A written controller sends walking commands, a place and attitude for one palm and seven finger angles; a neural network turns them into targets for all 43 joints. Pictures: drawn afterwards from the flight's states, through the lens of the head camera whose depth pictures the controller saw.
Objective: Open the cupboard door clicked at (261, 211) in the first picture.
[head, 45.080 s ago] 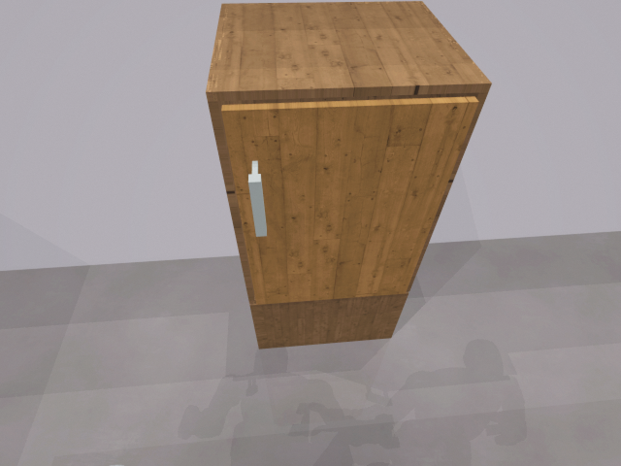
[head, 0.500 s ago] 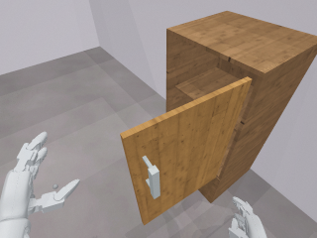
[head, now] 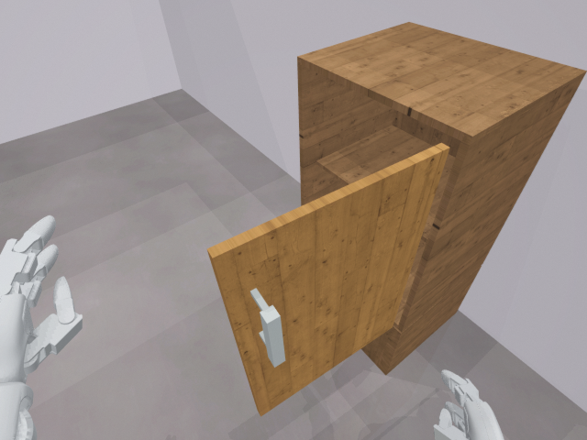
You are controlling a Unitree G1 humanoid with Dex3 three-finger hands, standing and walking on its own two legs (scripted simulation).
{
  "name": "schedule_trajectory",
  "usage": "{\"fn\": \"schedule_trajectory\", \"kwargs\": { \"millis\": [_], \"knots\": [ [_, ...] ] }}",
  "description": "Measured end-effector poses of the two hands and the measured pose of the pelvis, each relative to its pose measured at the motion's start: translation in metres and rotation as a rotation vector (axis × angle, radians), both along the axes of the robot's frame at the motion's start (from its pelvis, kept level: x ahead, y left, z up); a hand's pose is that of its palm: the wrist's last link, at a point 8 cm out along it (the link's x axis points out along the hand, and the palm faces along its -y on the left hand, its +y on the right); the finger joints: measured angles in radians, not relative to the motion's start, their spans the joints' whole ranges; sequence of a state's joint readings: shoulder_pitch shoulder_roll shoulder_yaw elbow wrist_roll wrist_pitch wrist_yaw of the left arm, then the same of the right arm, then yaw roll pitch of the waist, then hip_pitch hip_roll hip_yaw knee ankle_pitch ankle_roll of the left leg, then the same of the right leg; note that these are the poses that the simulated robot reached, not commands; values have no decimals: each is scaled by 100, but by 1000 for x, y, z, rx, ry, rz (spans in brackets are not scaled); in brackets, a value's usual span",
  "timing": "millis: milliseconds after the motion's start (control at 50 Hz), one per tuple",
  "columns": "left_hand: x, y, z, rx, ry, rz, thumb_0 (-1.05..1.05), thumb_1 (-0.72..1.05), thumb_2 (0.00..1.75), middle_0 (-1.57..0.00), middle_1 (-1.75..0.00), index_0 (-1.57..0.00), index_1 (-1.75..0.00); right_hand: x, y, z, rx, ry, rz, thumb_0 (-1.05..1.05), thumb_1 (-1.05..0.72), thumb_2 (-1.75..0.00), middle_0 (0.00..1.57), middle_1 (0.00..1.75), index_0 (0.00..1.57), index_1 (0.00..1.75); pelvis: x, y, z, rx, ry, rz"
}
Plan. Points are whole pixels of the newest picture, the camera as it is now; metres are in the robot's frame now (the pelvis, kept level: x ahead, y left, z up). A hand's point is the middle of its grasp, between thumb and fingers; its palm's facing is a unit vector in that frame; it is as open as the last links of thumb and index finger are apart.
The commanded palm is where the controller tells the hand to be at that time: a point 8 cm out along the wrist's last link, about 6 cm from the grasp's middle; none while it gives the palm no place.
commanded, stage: draw the hand back to the body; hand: left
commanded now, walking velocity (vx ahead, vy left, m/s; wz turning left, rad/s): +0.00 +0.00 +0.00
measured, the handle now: (267, 328) +0.29 +0.09 -0.02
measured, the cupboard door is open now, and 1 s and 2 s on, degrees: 86 86 86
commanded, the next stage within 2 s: step back with the hand held close in 0.10 s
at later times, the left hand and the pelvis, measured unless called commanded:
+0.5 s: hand (81, 327) +0.18 +0.25 +0.15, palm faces +0.36 -0.80 -0.49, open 7.4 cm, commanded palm +0.12 +0.30 +0.17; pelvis -0.02 +0.00 +0.00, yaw -1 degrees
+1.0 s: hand out of the picture +0.11 +0.29 +0.15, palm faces +0.46 -0.75 -0.48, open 7.4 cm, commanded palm +0.05 +0.32 +0.17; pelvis -0.09 +0.02 -0.02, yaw +1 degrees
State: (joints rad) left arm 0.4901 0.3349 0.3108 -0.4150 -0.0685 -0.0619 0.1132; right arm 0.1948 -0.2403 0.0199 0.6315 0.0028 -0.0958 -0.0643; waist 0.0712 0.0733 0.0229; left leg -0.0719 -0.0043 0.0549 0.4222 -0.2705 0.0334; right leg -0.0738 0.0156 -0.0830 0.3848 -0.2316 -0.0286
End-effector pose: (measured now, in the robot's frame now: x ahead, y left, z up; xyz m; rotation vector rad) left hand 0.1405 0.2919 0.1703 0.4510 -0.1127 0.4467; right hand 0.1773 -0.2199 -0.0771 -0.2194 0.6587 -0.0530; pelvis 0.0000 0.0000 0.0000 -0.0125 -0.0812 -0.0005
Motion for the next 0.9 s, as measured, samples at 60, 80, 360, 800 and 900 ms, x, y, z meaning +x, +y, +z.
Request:
{"fn": "schedule_trajectory", "kwargs": {
  "millis": [60,80,360,800,900],
  "knots": [
    [-2,-3,2,7,-5,-1,2,88,90,-21,-30,-21,-30,-2,-3,-1,0,-1,-3,1,-91,-90,20,30,20,30,-1,-3,0,0,-4,0],
    [-2,-3,3,9,-8,0,2,88,90,-21,-30,-21,-30,-3,-4,-1,1,-2,-4,1,-91,-90,20,30,20,30,-2,-4,0,1,-5,0],
    [-1,-1,5,61,-16,-8,2,89,90,-21,-30,-21,-30,-12,-16,1,-8,18,-38,1,-91,-90,20,30,20,30,-13,-10,0,-8,41,0],
    [-47,21,0,149,-27,-83,2,89,90,-21,-30,-21,-30,-83,-6,0,-74,64,-123,1,-91,-90,20,30,20,30,-68,17,-11,-2,76,-12],
    [-64,27,-1,164,-67,-58,2,89,90,-21,-30,-21,-30,-95,5,-7,-69,58,-91,1,-91,-90,20,30,20,30,-81,19,-17,-5,65,3]
  ]
}}
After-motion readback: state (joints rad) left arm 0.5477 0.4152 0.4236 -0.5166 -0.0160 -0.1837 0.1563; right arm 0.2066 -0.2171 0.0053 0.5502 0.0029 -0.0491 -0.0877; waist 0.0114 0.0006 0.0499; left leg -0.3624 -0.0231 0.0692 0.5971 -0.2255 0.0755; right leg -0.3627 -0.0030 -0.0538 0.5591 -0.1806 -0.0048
